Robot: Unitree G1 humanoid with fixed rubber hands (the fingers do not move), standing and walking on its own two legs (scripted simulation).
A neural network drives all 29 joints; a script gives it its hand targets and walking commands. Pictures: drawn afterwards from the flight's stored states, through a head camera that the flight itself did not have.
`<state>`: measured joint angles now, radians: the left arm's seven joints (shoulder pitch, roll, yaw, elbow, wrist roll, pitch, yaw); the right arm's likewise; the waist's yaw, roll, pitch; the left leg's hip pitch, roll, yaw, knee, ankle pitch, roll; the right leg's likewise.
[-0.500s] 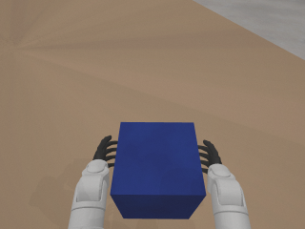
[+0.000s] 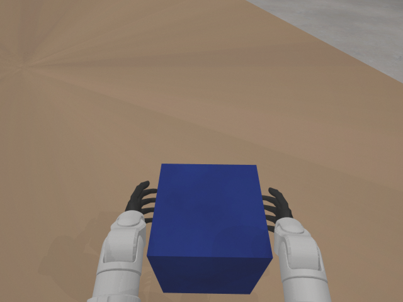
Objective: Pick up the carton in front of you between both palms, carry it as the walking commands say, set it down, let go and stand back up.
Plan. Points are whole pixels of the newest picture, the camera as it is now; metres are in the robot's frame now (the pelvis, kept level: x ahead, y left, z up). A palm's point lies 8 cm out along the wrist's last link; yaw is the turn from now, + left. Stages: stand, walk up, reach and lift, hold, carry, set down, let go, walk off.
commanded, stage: carry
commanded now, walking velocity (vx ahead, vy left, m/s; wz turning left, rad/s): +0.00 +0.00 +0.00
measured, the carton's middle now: (207, 231) +0.31 +0.00 -0.05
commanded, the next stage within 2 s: hold in 0.52 s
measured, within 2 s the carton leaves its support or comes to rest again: neither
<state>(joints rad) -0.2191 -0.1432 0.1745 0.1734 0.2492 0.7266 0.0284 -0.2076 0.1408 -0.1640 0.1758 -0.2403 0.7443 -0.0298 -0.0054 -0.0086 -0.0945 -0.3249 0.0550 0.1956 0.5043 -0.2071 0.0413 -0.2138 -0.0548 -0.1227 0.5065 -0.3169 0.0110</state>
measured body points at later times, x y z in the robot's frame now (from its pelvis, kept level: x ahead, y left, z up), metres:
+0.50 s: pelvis -0.01 +0.00 +0.00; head -0.03 +0.01 +0.45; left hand +0.29 +0.15 +0.03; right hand +0.28 -0.15 +0.03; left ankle +0.04 +0.09 -0.74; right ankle -0.03 -0.12 -0.74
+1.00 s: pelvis -0.04 -0.01 +0.00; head -0.08 +0.01 +0.45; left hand +0.28 +0.15 +0.03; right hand +0.28 -0.15 +0.03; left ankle +0.04 +0.09 -0.73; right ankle -0.03 -0.13 -0.74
